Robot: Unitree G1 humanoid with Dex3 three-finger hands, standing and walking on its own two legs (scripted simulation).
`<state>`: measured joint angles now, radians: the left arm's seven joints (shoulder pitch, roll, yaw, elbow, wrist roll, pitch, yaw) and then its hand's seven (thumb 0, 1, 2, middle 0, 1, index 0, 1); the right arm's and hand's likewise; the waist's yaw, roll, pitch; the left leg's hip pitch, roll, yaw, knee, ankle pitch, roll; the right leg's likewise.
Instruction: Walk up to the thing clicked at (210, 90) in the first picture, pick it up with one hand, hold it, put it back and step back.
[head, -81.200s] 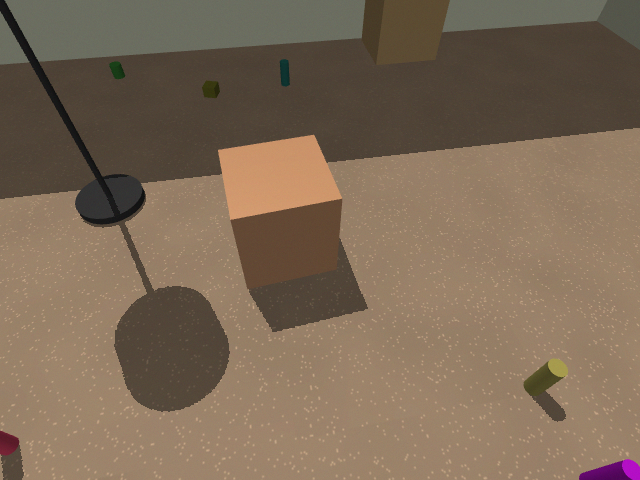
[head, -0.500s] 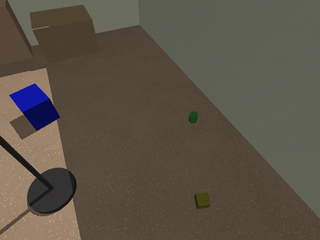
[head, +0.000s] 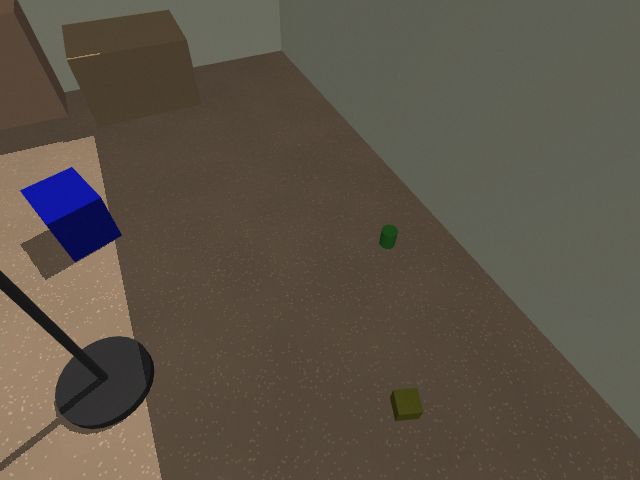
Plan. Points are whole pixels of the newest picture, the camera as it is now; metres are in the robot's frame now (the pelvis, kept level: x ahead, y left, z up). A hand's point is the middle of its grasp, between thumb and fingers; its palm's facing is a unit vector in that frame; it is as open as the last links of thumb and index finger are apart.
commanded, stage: stand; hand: right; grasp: from above
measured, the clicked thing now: (406, 404) +0.44 -0.27 -0.75
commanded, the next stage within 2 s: step back in 0.18 s
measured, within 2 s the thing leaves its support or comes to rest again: neither
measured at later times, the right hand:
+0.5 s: hand out of the picture +0.10 -0.30 -0.18, palm faces +0.00 +0.92 -0.38, open 7.4 cm
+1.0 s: hand out of the picture -0.05 -0.28 -0.16, palm faces -0.05 +0.91 -0.40, open 7.3 cm
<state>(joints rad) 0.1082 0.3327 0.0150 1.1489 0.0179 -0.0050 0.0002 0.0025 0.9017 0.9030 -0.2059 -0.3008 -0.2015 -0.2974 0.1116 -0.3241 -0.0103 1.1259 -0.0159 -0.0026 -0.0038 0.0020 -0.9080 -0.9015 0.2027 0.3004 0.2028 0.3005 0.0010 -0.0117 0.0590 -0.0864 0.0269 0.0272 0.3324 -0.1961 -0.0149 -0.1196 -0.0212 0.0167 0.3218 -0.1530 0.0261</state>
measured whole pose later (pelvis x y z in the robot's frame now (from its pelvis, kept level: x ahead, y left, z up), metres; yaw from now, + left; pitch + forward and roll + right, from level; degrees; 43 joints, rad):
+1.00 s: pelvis -0.15 -0.02 -0.02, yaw +3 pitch -2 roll -1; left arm 0.15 0.40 0.05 0.90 0.00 0.05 0.02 0.00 0.90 0.90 -0.21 -0.30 -0.20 -0.30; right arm 0.17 -0.33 -0.06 0.87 -0.03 0.05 -0.01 0.00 -0.90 -0.90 0.21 0.30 0.21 0.30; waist -0.01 -0.03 0.16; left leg -0.28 0.01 -0.04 0.61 -0.29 0.01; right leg -0.47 0.13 0.12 1.11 -0.47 0.01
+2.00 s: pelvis -0.48 -0.04 -0.03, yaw -1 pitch -3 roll +0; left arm 0.19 0.36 0.04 0.90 0.04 0.04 0.00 0.00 0.90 0.90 -0.21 -0.30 -0.20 -0.30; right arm 0.09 -0.39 -0.07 0.79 -0.02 0.08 -0.03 0.00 -0.91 -0.90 0.20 0.30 0.20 0.30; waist 0.01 0.04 0.19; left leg -0.49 -0.02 -0.10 0.97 -0.50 0.01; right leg -0.27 0.05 0.01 0.66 -0.33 -0.04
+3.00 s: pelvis -0.63 +0.01 -0.02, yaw -1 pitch -3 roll +0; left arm 0.24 0.39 0.06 0.99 0.03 0.01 0.00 0.00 0.90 0.90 -0.21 -0.30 -0.20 -0.30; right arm 0.20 -0.35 -0.07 0.97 -0.04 -0.03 0.02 0.00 -0.91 -0.90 0.20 0.30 0.20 0.30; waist -0.02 -0.03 0.06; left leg -0.25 0.00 0.05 0.59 -0.29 0.03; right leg -0.35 0.02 0.09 0.87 -0.47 -0.01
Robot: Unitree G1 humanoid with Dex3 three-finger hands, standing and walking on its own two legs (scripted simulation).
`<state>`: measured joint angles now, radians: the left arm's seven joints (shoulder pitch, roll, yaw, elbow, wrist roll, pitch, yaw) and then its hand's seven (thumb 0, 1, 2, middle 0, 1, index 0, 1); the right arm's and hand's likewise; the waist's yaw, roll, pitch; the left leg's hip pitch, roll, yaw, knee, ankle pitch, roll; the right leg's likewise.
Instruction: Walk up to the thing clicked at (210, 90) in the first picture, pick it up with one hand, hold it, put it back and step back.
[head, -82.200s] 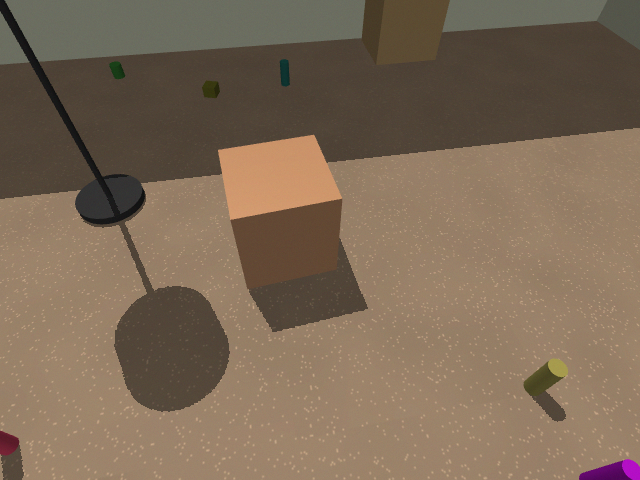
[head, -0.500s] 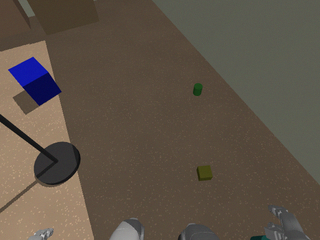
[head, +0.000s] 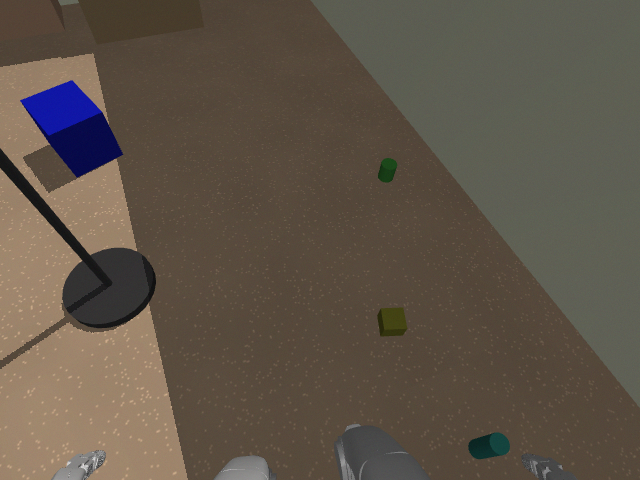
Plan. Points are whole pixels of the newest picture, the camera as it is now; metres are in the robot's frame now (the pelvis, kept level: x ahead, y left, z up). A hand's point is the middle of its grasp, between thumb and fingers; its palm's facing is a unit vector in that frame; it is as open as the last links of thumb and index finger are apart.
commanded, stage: step back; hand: right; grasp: from above
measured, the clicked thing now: (391, 322) +0.57 -0.28 -0.73
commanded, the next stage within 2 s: none
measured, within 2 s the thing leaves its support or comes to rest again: neither
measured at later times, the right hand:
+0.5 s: hand out of the picture -0.06 -0.28 -0.16, palm faces -0.02 +0.92 -0.39, open 7.4 cm
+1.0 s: hand out of the picture -0.21 -0.27 -0.15, palm faces +0.06 +0.92 -0.39, open 7.3 cm
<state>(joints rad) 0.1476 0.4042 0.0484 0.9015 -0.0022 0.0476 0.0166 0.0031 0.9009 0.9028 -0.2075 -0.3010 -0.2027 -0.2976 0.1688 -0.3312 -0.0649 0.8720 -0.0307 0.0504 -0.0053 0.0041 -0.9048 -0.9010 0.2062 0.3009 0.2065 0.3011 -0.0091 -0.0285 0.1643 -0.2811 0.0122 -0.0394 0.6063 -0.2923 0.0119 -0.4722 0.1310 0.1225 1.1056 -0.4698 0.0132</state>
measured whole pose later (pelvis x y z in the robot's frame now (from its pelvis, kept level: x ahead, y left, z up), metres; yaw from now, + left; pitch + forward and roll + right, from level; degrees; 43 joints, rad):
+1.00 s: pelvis -0.33 +0.00 -0.01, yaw -4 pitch -3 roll +0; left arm 0.19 0.36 0.04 0.90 0.04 0.04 0.00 0.00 0.90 0.90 -0.21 -0.30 -0.20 -0.30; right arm 0.09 -0.39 -0.07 0.79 -0.02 0.08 -0.03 0.00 -0.91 -0.90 0.20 0.30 0.20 0.30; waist 0.01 0.04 0.19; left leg -0.49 -0.02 -0.10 0.97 -0.50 0.01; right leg -0.27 0.05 0.01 0.66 -0.33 -0.04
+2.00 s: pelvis -0.48 +0.06 +0.00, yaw -4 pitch -3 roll +0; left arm 0.24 0.39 0.06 0.99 0.03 0.01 0.00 0.00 0.90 0.90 -0.21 -0.30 -0.20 -0.30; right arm 0.20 -0.35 -0.07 0.97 -0.04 -0.03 0.02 0.00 -0.91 -0.90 0.20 0.30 0.20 0.30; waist -0.02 -0.03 0.06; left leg -0.25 0.00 0.05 0.59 -0.29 0.03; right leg -0.35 0.02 0.09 0.87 -0.47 -0.01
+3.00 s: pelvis -0.45 +0.03 +0.02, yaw -3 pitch -3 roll +0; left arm 0.09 0.34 0.01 1.17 0.01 -0.01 -0.02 0.00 0.90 0.90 -0.21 -0.30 -0.20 -0.30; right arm 0.10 -0.35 0.00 1.14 -0.01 -0.01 0.01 0.00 -0.91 -0.90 0.20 0.30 0.20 0.30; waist 0.01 0.00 0.06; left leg -0.08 0.03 0.02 0.32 -0.20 -0.02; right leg -0.15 -0.02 -0.04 0.32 -0.12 0.00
